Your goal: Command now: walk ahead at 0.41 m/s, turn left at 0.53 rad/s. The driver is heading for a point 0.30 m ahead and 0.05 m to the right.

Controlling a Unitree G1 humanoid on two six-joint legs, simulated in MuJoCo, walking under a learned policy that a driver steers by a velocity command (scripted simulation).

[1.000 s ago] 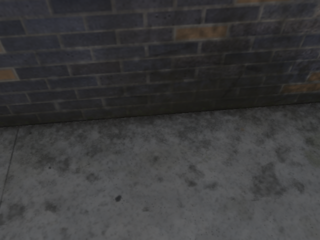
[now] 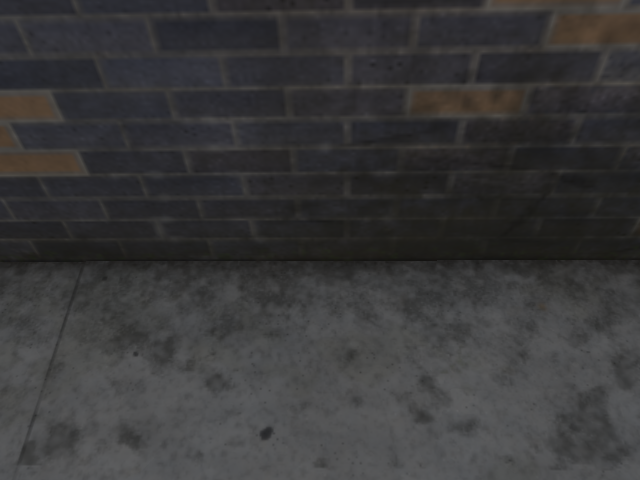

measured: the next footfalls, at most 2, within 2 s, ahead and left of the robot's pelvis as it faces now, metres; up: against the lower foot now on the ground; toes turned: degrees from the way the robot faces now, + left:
left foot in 0.14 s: +0.24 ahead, +0.16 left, +0.00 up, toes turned +6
right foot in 0.58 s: +0.34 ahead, -0.07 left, +0.00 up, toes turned +4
